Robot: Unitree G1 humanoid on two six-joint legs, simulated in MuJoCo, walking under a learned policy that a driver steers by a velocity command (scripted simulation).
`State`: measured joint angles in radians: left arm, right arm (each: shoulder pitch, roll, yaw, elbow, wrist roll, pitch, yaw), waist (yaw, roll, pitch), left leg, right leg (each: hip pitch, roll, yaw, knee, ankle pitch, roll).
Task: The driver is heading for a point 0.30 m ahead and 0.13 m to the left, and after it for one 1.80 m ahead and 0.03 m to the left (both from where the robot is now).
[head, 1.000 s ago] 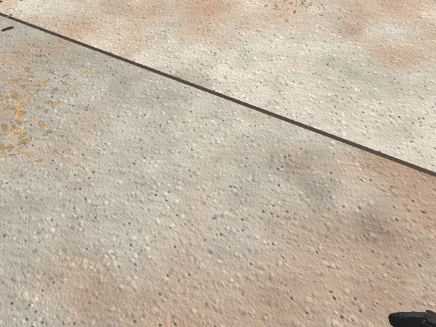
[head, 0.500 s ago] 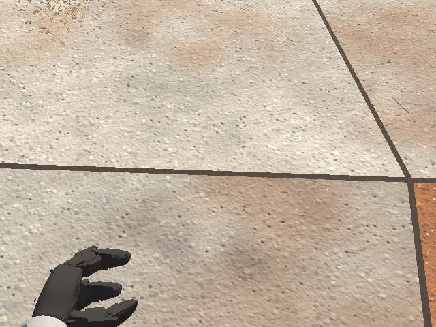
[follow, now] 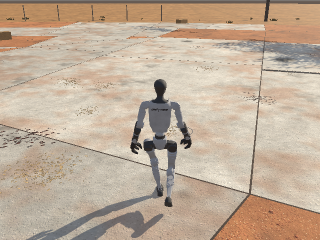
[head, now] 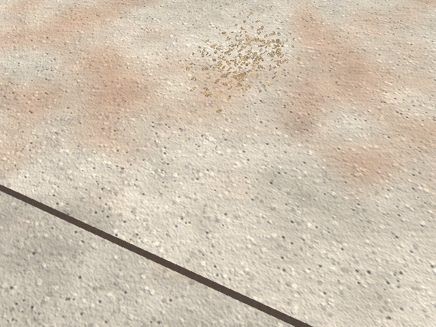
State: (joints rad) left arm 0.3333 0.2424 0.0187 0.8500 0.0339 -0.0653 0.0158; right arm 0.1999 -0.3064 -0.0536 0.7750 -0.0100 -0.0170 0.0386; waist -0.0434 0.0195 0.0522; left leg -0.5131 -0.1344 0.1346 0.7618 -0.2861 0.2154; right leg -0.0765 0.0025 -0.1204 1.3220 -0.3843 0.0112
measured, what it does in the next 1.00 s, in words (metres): walks ahead: right foot, then left foot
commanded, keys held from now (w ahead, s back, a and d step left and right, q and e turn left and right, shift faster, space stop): w+q+shift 0.34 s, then w+e+shift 0.36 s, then e+shift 0.30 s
